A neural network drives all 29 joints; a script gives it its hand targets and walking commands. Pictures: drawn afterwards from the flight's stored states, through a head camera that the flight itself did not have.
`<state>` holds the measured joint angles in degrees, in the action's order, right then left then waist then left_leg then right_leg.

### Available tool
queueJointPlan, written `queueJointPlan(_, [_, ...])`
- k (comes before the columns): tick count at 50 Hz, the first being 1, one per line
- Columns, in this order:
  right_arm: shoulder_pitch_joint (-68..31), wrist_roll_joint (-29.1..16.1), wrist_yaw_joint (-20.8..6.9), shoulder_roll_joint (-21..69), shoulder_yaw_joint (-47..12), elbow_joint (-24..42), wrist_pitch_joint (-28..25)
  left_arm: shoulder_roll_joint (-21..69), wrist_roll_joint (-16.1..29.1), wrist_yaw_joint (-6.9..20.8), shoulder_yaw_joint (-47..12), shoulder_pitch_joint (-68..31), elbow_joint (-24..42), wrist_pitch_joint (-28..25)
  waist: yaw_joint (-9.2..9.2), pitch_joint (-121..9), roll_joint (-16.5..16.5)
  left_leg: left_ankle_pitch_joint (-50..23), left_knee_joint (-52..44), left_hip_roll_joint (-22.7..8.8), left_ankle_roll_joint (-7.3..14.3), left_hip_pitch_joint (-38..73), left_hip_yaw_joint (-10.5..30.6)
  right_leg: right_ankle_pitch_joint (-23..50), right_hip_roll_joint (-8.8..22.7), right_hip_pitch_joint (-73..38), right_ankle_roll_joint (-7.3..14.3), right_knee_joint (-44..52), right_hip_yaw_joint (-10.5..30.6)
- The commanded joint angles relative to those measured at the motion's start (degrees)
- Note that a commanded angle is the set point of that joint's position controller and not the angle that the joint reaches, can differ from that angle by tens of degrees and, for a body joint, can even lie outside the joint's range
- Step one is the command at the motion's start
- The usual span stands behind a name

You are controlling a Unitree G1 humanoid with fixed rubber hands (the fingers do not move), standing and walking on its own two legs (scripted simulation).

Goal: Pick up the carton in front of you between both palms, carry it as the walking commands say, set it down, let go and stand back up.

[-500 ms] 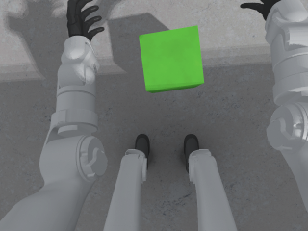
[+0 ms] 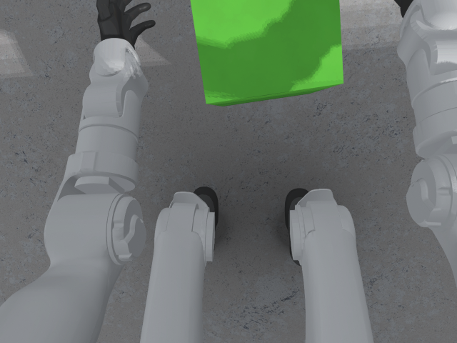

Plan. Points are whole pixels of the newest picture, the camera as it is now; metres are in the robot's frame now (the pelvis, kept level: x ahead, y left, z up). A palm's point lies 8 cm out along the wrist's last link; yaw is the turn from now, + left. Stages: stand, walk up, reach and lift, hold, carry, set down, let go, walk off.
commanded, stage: reach and lift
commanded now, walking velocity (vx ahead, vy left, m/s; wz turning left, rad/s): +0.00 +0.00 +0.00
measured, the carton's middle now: (262, 43) +0.55 -0.05 -0.34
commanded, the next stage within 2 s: none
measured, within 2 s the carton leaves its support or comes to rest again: leaves its support in 1.24 s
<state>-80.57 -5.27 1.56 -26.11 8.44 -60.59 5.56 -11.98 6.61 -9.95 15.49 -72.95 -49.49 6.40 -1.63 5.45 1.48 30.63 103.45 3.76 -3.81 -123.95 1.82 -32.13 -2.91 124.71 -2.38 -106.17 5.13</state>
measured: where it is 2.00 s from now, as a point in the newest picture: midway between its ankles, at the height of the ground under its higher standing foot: (250, 238)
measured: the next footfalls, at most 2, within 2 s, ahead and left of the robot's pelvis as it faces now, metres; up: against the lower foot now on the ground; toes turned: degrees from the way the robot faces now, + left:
none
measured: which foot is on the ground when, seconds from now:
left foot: down 0.00-1.00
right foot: down 0.00-1.00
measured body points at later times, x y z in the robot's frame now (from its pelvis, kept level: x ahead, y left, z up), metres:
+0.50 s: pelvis -0.02 +0.00 -0.09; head +0.37 -0.04 +0.12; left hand +0.55 +0.14 -0.29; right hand +0.56 -0.22 -0.29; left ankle +0.10 +0.13 -0.43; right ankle +0.07 -0.13 -0.43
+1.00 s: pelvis -0.03 +0.00 -0.10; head +0.35 -0.04 +0.12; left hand +0.55 +0.11 -0.28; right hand +0.56 -0.20 -0.27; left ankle +0.10 +0.13 -0.43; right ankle +0.07 -0.13 -0.43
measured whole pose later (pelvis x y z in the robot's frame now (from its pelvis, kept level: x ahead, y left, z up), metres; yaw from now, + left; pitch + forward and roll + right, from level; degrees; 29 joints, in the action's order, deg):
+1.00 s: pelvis -0.03 +0.00 -0.10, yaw -1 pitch +33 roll +3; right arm -97.6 -2.2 0.0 -24.0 7.4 -70.6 9.0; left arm -11.5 1.8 -7.6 20.2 -90.2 -60.4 8.4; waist -0.2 28.2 1.0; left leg 32.3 125.0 3.6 -4.8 -126.2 1.7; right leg -33.8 -1.7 127.3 -1.0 -127.8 3.4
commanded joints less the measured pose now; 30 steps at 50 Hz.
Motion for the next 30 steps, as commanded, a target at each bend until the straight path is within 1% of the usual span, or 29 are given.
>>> queueJointPlan(1, [-23.6, -4.6, 0.2, -10.2, -4.4, 6.0, 0.6, -8.2, 4.5, -1.5, -3.0, -19.8, 5.7, 1.1, -0.32, -76.9, -7.8, -25.2, 2.8, 0.4, -0.1, 40.9, -7.3, 25.2, 1.3, -40.7, -0.5, 0.2, -6.5])
queueJointPlan(2, [-25.3, -5.0, 0.1, -10.6, -4.9, 5.2, 1.1, -9.2, 4.5, -1.7, -3.0, -21.1, 4.4, 1.6, -0.65, -75.3, -8.6, -22.4, 3.4, 0.2, 0.2, 39.8, -7.2, 22.4, 1.5, -40.0, -0.4, -0.6, -6.7])
queueJointPlan(3, [-27.1, -5.2, 0.0, -11.7, -4.7, 2.2, 1.5, -9.6, 4.5, -1.6, -3.1, -22.1, 1.5, 2.1, -1.06, -70.0, -8.6, -14.4, 2.9, 0.1, -0.2, 32.5, -7.8, 18.1, 1.9, -41.3, 0.1, -1.3, -6.4])
queueJointPlan(4, [-27.7, -4.9, -0.3, -10.9, -5.4, -0.4, 2.0, -10.5, 3.7, -1.3, -2.5, -23.5, -1.9, 2.2, -0.59, -62.6, -9.0, -11.0, 3.0, -0.4, 0.1, 30.5, -7.4, 13.5, 2.3, -36.6, -0.1, -0.7, -6.3])
queueJointPlan(5, [-27.7, -4.7, -0.8, -9.9, -5.6, -1.1, 2.0, -10.2, 3.1, -0.8, -1.5, -24.7, -2.5, 2.0, -0.94, -59.5, -8.5, -11.0, 4.1, -0.5, 0.1, 30.2, -7.4, 12.0, 2.5, -34.1, -0.1, -0.9, -5.8])
queueJointPlan(6, [-28.3, -4.1, -1.2, -9.6, -5.8, -1.7, 1.9, -10.0, 2.6, -0.4, -0.9, -25.5, -3.1, 1.8, -0.75, -57.7, -8.8, -10.8, 5.3, -0.7, 0.0, 29.9, -7.2, 11.2, 2.6, -32.6, -0.1, -1.5, -5.6])
queueJointPlan(8, [-30.4, -3.7, -1.3, -9.4, -6.1, -3.5, 1.5, -9.9, 1.9, 0.2, -0.3, -27.5, -5.0, 1.1, -1.04, -55.2, -8.2, -9.9, 7.2, -1.0, -0.1, 28.6, -7.5, 10.2, 2.8, -31.9, 0.2, -2.7, -4.9])
queueJointPlan(10, [-31.9, -3.6, -1.3, -10.2, -5.7, -5.4, 1.0, -10.3, 1.2, 0.8, -0.1, -29.4, -7.5, 0.4, -0.74, -51.7, -6.8, -9.0, 8.6, -1.3, -0.2, 27.4, -7.4, 9.5, 2.9, -30.0, 0.4, -4.1, -4.6])
queueJointPlan(13, [-33.3, -2.9, -1.1, -10.9, -4.8, -6.0, 0.0, -11.0, 0.7, 1.4, 0.1, -31.8, -8.2, -0.6, 0.05, -49.6, -5.2, -10.7, 10.7, -1.4, -0.3, 28.3, -6.8, 10.3, 2.9, -27.7, 0.5, -6.1, -4.6])
queueJointPlan(14, [-33.8, -2.8, -1.0, -11.0, -4.4, -5.2, -0.4, -11.3, 0.8, 1.4, -0.3, -32.5, -8.1, -1.0, 0.67, -49.8, -4.5, -12.3, 11.5, -1.5, -0.2, 29.5, -6.6, 11.6, 2.8, -26.8, 0.6, -6.8, -4.7])
queueJointPlan(15, [-34.0, -3.0, -0.7, -11.3, -4.2, -4.8, -0.9, -11.4, 0.9, 1.3, -0.7, -33.0, -7.9, -1.5, 0.89, -50.7, -3.5, -14.6, 12.3, -1.5, -0.3, 31.1, -6.5, 13.5, 2.6, -26.6, 0.7, -7.5, -4.7])
queueJointPlan(17, [-34.1, -3.8, -0.3, -11.5, -4.8, -4.7, -1.7, -11.4, 1.5, 1.0, -1.7, -33.5, -7.3, -2.3, 0.32, -52.0, -2.4, -18.3, 13.5, -1.3, -0.3, 31.8, -6.4, 16.9, 2.5, -27.5, 0.7, -9.1, -4.5])
queueJointPlan(19, [-32.8, -4.4, 0.3, -10.9, -5.6, -5.1, -2.2, -11.2, 2.6, 0.8, -3.1, -33.2, -6.5, -3.0, 0.85, -54.0, -2.4, -22.1, 14.8, -1.1, 0.0, 33.5, -6.2, 21.1, 2.3, -29.1, 0.6, -10.4, -4.7])
queueJointPlan(21, [-31.1, -4.9, 0.9, -9.8, -6.4, -5.1, -2.6, -10.7, 3.6, 0.8, -4.2, -31.6, -7.0, -3.4, 1.49, -56.0, -3.3, -24.8, 16.1, -0.7, 0.2, 34.4, -6.1, 24.6, 2.2, -31.3, 0.5, -11.3, -4.8])
queueJointPlan(24, [-28.3, -5.6, 1.3, -8.0, -7.4, -4.2, -3.1, -9.3, 4.6, 0.8, -5.3, -27.6, -8.3, -3.7, 1.46, -58.2, -4.1, -27.2, 16.7, -0.3, 0.4, 34.8, -6.3, 28.1, 1.9, -34.1, 0.4, -11.9, -5.0])
queueJointPlan(27, [-27.3, -6.2, 1.5, -7.4, -7.3, -3.1, -3.2, -8.6, 4.7, 0.4, -5.6, -25.8, -8.2, -3.9, 0.66, -59.1, -3.9, -27.6, 16.4, 0.0, 0.4, 34.9, -6.4, 27.9, 1.7, -33.6, 0.3, -12.1, -5.2])
queueJointPlan(30, [-27.2, -6.1, 1.4, -7.1, -7.0, -3.6, -2.8, -9.6, 3.9, 0.0, -4.3, -26.0, -8.7, -3.9, -0.02, -55.7, -4.3, -24.8, 15.8, 0.0, 0.5, 32.1, -6.4, 24.4, 1.6, -31.1, 0.3, -11.6, -5.1])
